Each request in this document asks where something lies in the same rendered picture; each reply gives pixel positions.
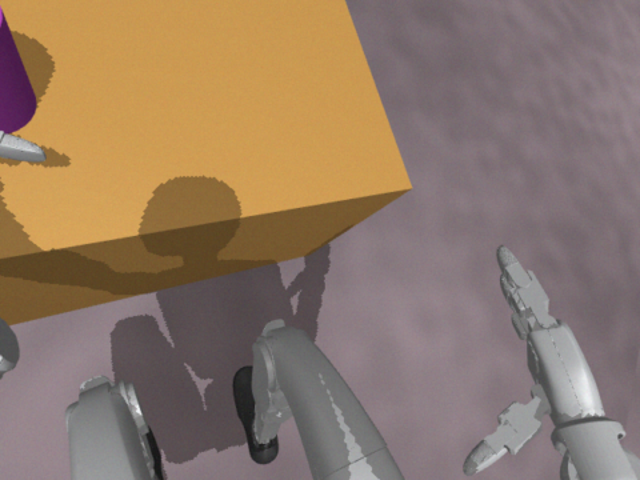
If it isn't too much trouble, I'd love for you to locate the left robot arm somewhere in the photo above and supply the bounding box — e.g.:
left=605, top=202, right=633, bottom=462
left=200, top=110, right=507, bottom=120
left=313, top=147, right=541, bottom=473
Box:
left=0, top=318, right=20, bottom=380

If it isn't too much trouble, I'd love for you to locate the left robot foot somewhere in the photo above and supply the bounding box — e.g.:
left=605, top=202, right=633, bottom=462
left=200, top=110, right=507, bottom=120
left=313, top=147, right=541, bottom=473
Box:
left=146, top=425, right=164, bottom=480

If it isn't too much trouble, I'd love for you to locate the left robot hand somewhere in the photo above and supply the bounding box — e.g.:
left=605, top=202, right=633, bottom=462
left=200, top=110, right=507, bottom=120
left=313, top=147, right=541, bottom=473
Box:
left=0, top=131, right=46, bottom=162

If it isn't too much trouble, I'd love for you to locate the right robot foot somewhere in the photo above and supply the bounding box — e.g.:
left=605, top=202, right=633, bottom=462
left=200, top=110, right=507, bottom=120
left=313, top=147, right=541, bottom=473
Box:
left=233, top=366, right=279, bottom=464

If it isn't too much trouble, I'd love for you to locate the can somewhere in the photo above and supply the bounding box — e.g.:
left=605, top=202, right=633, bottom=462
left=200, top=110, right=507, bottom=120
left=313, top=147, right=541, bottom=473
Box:
left=0, top=6, right=37, bottom=134

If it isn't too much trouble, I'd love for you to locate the right robot hand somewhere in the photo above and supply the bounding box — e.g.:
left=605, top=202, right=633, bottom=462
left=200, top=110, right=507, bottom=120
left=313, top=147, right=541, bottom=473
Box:
left=463, top=245, right=605, bottom=476

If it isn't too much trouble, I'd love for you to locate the right robot arm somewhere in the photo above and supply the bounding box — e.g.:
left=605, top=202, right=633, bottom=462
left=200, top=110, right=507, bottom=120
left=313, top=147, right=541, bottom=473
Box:
left=551, top=417, right=640, bottom=480

